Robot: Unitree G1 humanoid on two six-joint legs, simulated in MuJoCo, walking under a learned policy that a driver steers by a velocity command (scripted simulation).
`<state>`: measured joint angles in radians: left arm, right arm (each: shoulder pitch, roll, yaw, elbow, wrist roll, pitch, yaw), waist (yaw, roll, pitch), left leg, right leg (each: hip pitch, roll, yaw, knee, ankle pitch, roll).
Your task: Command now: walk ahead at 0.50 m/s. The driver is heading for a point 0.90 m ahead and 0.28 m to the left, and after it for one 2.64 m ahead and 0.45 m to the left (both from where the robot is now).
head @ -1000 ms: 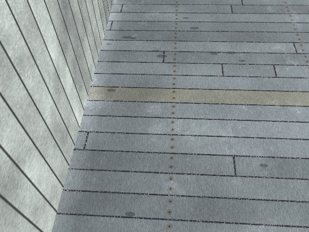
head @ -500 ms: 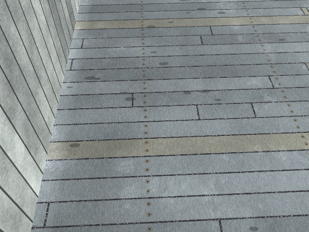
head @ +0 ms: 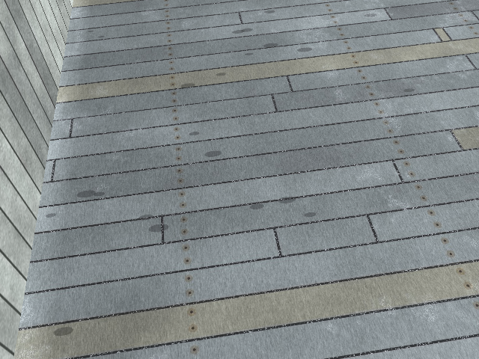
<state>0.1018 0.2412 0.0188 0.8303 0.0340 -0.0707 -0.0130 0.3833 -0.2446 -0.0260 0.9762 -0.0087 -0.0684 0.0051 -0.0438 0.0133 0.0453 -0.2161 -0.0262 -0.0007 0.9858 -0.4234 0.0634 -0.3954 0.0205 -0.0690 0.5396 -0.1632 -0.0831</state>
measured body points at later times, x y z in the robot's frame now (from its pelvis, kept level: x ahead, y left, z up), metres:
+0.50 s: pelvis +0.28 +0.02 -0.01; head +0.31 +0.03 +0.44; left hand +0.20 +0.26 -0.16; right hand +0.49 -0.18 -0.13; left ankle +0.37 +0.09 -0.73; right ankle +0.09 -0.07 -0.70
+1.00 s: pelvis +0.57 +0.06 -0.01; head +0.60 +0.08 +0.44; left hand +0.71 +0.36 -0.08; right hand +0.64 -0.22 -0.13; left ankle +0.37 +0.09 -0.73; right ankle +0.75 +0.01 -0.73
